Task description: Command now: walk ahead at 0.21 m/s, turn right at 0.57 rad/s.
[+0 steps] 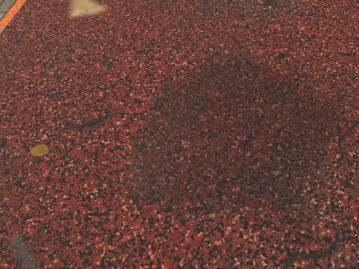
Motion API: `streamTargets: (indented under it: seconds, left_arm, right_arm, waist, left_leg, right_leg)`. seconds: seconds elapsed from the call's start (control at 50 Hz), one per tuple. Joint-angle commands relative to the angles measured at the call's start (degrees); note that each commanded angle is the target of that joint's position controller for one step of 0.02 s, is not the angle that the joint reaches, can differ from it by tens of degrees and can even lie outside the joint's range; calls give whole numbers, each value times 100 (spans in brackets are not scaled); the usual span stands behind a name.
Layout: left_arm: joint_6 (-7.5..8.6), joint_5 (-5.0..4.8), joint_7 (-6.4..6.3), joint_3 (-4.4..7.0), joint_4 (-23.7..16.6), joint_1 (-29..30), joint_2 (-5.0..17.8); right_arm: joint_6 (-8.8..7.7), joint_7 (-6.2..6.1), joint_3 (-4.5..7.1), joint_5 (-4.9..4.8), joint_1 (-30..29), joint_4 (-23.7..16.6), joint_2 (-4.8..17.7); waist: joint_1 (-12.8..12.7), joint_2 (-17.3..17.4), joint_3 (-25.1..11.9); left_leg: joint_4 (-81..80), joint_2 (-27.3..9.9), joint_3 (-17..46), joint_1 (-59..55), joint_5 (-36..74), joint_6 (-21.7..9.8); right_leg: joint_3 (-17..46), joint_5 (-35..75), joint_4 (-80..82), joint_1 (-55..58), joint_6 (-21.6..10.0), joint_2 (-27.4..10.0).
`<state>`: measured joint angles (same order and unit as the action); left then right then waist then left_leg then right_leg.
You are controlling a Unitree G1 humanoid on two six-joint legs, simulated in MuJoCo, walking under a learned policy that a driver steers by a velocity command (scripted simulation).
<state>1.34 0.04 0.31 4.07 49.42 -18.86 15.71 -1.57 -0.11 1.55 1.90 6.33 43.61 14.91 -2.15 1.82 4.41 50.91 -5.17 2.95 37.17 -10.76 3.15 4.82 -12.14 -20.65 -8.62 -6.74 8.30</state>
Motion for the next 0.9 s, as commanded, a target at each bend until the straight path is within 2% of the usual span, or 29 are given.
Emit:
streamTargets:
  seconds: [0.02, 0.08, 0.12, 0.14, 0.16, 0.18, 0.2, 0.22, 0.24, 0.26, 0.28, 0.32, 0.36, 0.4, 0.48, 0.52, 0.56, 0.58, 0.6, 0.62, 0.64, 0.66, 0.68, 0.7, 0.74, 0.76, 0.8, 0.84, 0.9]
  left_arm:
    - [-34, 8, -71, 209, -328, -223, 891]
    - [-129, 74, -117, 232, -394, -246, 930]
    - [-155, 102, -140, 257, -518, 42, 989]
    - [-138, 67, -136, 264, -582, 251, 1013]
    - [-85, -23, -113, 227, -687, 407, 906]
    - [-40, -89, -116, 108, -883, 96, 478]
    - [-146, -74, -157, 171, -843, -705, 576]
    - [-269, 133, -188, 213, -563, -754, 892]
    - [-332, 170, -126, 240, -564, -327, 927]
    - [-402, 143, -67, 235, -624, -128, 843]
    - [-476, 151, -1, 223, -695, 39, 791]
    - [-555, 85, 70, 181, -716, -7, 704]
    - [-573, 65, 94, 157, -791, 136, 667]
    - [-603, 96, 124, 120, -882, 329, 616]
    - [-624, 76, 221, 21, -1081, 679, 490]
    - [-597, 54, 236, 13, -1155, 749, 528]
    - [-547, 41, 246, 8, -1192, 687, 519]
    - [-502, 47, 240, 6, -1149, 496, 493]
    - [-446, 79, 201, 19, -1080, 322, 551]
    - [-376, 152, 123, 85, -1111, 280, 920]
    - [-378, 154, 90, 272, -1269, 368, 1732]
    - [-363, 197, 33, 247, -1166, 140, 1436]
    - [-345, 165, -9, 120, -1159, 469, 1088]
    - [-340, 144, -29, 48, -1181, 855, 871]
    - [-278, 83, -87, -35, -1216, 1077, 632]
    - [-255, 59, -87, -72, -1183, 979, 555]
    - [-214, 52, -92, -98, -1074, 801, 527]
    - [-204, 77, -108, -110, -965, 683, 543]
    - [-212, 129, -111, -122, -821, 636, 593]
  right_arm:
    - [-14, -24, 59, -57, -42, -356, 422]
    - [-59, -65, 57, -88, -175, -431, 550]
    - [-117, -109, 92, -105, 211, -345, 697]
    - [-164, -143, 112, -84, 542, -264, 752]
    - [-252, -195, 153, -15, 997, -187, 905]
    - [-264, -272, 218, 6, 1349, -271, 1349]
    - [-112, -226, 276, -148, 1167, -312, 1471]
    - [-16, -197, 192, -205, 936, -429, 1014]
    - [27, -213, 89, -189, 664, -507, 645]
    - [94, -230, 44, -126, 355, -571, 543]
    - [112, -263, 53, -93, 236, -584, 597]
    - [110, -243, 98, -23, 245, -559, 687]
    - [92, -231, 130, -23, 382, -520, 720]
    - [109, -223, 165, -29, 458, -488, 766]
    - [170, -149, 247, 4, 397, -484, 914]
    - [210, -107, 298, 21, 464, -452, 1020]
    - [252, -82, 341, -11, 475, -428, 1117]
    - [282, -77, 360, -56, 441, -418, 1148]
    - [310, -59, 364, -64, 623, -338, 1087]
    - [349, 4, 306, -51, 876, -332, 761]
    - [407, -69, 208, -85, 539, -734, 493]
    - [486, -115, 252, -57, 207, -690, 719]
    - [519, -78, 244, -145, 354, -602, 617]
    - [490, -49, 259, -183, 555, -450, 635]
    - [446, -22, 319, -46, 881, -202, 776]
    - [452, -6, 319, -53, 909, -164, 754]
    - [486, 13, 267, -109, 811, -157, 591]
    - [524, 3, 214, -113, 676, -156, 477]
    - [530, -54, 177, -130, 631, -112, 442]
  waist:
    - [-30, -657, -673]
    - [-107, -686, -641]
    - [101, -743, -626]
    - [325, -720, -653]
    - [573, -422, -860]
    - [488, 629, -1544]
    - [98, 1677, -2124]
    - [14, 627, -1787]
    - [80, 218, -1225]
    - [3, 201, -938]
    - [17, 502, -692]
    - [16, 683, -687]
    - [79, 606, -771]
    - [143, 618, -771]
    - [240, 768, -714]
    - [296, 813, -752]
    - [242, 775, -783]
    - [107, 657, -800]
    - [52, 327, -748]
    - [102, -994, -554]
    - [36, -2100, -156]
    - [-181, -1286, -196]
    - [101, -1113, -225]
    - [322, -979, -194]
    - [387, -1041, -523]
    - [363, -872, -673]
    - [280, -723, -708]
    - [159, -822, -616]
    - [60, -928, -512]
  left_leg:
    - [-494, 364, -290, -542, 430, -4]
    - [-1090, 536, -143, -697, 196, -107]
    - [-1768, 640, -21, -1333, 38, -258]
    - [-2377, 691, -37, -1901, 348, -356]
    - [-2923, 271, 249, -2827, 1353, -516]
    - [-2714, -1366, 1527, -3996, 3659, -886]
    - [-2805, -2262, 2937, -4337, 5061, -1780]
    - [-2810, -2078, 2622, -3881, 4016, -1820]
    - [-2972, -1644, 1871, -3313, 3123, -1666]
    - [-3210, -1290, 1346, -2939, 2231, -1481]
    - [-3374, -1074, 964, -2651, 1864, -1430]
    - [-3439, -869, 448, -2409, 1887, -1453]
    - [-3463, -954, 262, -2544, 1779, -1543]
    - [-3525, -1053, 167, -2644, 1271, -1580]
    - [-3549, -1111, -161, -2414, 374, -1484]
    - [-3424, -1197, -242, -2409, 310, -1441]
    - [-3166, -1259, -344, -2398, 375, -1316]
    - [-2869, -1216, -523, -2220, 413, -1131]
    - [-2450, -1094, -698, -1846, 261, -809]
    - [-1199, -548, -1253, -1158, -749, -342]
    - [-386, 475, -1151, -119, -2457, -47]
    - [518, 259, -423, -434, -2300, -93]
    - [729, 254, -264, -573, -1869, -149]
    - [648, 226, -219, -704, -1415, -190]
    - [823, 338, -366, -833, -1044, -182]
    - [836, 367, -361, -918, -1042, -157]
    - [402, 338, -313, -969, -1047, -121]
    - [-223, 335, -299, -1146, -1112, -131]
    - [-1047, 429, -351, -1673, -1338, -228]
  right_leg:
    - [820, 4496, -116, 235, -452, -1279]
    - [1215, 4371, -519, 528, -381, -1369]
    - [1515, 4061, -882, 400, -190, -1321]
    - [1581, 3793, -1228, 226, -34, -1143]
    - [1467, 3229, -1968, -173, 180, -835]
    - [733, 482, -3444, -843, 401, -339]
    - [62, -2885, -4377, -1654, 481, 387]
    - [168, -2544, -4980, -1784, 502, -136]
    - [100, -2110, -5021, -1827, 574, -267]
    - [34, -1799, -4932, -1820, 672, -417]
    - [-42, -1552, -4883, -1848, 762, -517]
    - [-212, -1294, -4875, -1689, 880, -474]
    - [-270, -1228, -4610, -1742, 912, -511]
    - [-334, -1181, -4186, -1795, 905, -640]
    - [-601, -1227, -2983, -1257, 783, -827]
    - [-779, -1318, -2535, -985, 687, -791]
    - [-907, -1166, -1902, -672, 565, -751]
    - [-972, -809, -1271, -269, 469, -685]
    - [-698, -458, -540, 182, 359, -670]
    - [896, -617, 646, 374, 144, -1673]
    - [2718, 674, 910, -180, -641, -3063]
    - [2195, 1312, 670, -410, -931, -2970]
    - [1586, 1498, 560, -485, -858, -2584]
    - [1104, 1484, 549, -470, -613, -2171]
    - [652, 2508, 333, 17, -502, -1826]
    - [590, 2837, 266, 190, -518, -1841]
    - [597, 2780, 250, 472, -524, -1901]
    - [673, 2407, 252, 550, -529, -1929]
    - [801, 2143, 184, 335, -566, -1950]
